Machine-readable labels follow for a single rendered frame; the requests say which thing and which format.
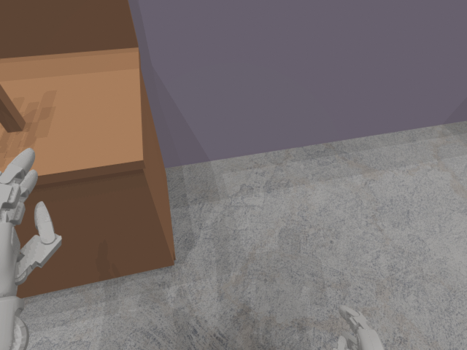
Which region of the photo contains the left robot forearm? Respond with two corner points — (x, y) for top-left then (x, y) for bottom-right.
(0, 296), (29, 350)

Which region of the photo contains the counter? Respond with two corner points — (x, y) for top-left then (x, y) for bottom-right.
(0, 0), (176, 299)

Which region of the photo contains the robot left hand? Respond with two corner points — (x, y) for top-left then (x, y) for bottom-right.
(0, 148), (62, 298)

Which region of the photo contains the robot right hand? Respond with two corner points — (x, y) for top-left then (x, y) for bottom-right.
(333, 305), (385, 350)

